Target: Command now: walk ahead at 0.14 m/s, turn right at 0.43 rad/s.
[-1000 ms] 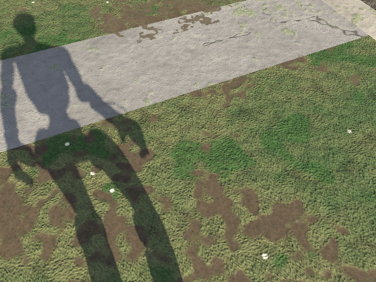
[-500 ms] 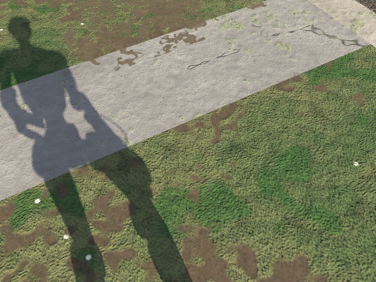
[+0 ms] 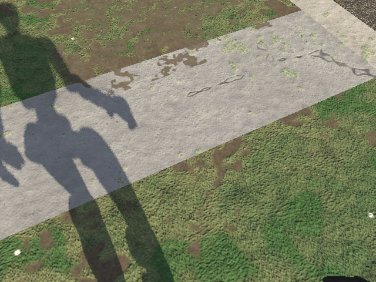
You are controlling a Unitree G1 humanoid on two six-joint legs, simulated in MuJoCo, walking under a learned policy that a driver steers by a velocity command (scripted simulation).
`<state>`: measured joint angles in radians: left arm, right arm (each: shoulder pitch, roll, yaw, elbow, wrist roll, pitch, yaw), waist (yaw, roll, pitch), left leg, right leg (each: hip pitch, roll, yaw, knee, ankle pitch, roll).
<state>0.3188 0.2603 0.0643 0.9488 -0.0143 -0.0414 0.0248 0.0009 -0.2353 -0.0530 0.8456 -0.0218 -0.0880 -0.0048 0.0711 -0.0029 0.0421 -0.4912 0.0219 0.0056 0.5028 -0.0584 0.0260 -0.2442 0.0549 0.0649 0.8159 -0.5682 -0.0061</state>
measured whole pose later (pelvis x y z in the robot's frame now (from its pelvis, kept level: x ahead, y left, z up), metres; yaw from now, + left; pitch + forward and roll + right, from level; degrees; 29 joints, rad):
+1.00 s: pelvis +0.06 -0.01 +0.02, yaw -35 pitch +2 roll +0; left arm 0.17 0.35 0.10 0.67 -0.02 0.04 0.03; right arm 0.12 -0.27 -0.07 0.83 -0.01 -0.01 -0.02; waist 0.00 -0.05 0.03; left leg -0.26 0.00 0.00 0.45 -0.23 0.01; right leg -0.52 0.09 0.12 1.09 -0.47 0.04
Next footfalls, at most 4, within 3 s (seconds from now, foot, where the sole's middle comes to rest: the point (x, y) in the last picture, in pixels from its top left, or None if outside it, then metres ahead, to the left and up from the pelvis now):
0.38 right None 0.06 -0.13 -0.76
0.86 left None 0.16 0.06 -0.76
1.28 right None -0.01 -0.16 -0.76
1.80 left None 0.18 -0.04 -0.76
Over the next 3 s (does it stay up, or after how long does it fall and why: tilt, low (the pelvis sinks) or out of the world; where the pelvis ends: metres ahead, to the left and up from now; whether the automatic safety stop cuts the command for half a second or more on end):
stays up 0.22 -0.50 0.02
